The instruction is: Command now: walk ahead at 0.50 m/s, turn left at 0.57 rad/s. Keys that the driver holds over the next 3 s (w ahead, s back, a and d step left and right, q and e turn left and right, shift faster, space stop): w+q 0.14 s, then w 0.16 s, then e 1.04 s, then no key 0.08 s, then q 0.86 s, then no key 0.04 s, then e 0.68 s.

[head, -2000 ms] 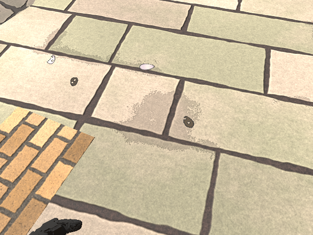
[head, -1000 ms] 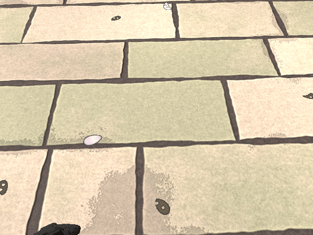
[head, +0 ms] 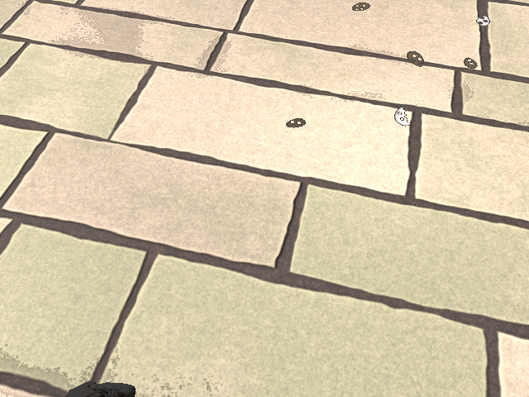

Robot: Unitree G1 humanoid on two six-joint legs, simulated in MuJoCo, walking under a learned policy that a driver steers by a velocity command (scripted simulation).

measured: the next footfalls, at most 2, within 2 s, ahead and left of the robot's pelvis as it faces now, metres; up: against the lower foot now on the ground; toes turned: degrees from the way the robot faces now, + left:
right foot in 0.08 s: +0.22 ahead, -0.13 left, +0.00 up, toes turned +5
left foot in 0.52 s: +0.39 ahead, +0.12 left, +0.00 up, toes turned +7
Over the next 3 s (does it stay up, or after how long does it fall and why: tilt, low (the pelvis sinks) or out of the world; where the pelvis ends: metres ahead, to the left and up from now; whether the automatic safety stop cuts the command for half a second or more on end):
stays up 0.24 0.02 0.01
